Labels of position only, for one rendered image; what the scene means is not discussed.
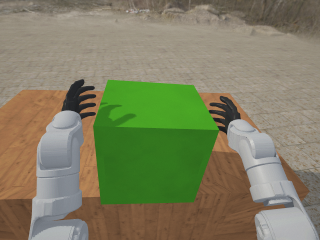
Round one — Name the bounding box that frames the carton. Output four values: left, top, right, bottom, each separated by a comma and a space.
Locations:
93, 79, 220, 205

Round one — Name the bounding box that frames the right robot hand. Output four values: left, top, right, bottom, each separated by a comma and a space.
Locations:
209, 96, 241, 135

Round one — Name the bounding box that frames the pedestal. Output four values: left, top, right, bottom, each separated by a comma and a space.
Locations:
0, 89, 310, 240

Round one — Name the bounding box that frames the left robot hand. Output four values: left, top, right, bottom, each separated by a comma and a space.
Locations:
61, 79, 96, 119

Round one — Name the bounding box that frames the robot right forearm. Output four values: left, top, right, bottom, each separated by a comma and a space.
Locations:
227, 119, 320, 240

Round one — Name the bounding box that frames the robot right upper arm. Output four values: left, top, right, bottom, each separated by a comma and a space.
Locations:
254, 207, 317, 240

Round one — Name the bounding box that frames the robot left forearm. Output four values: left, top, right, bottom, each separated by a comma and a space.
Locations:
28, 110, 84, 240

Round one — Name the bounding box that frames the robot left upper arm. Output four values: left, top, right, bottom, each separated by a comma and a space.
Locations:
31, 219, 89, 240

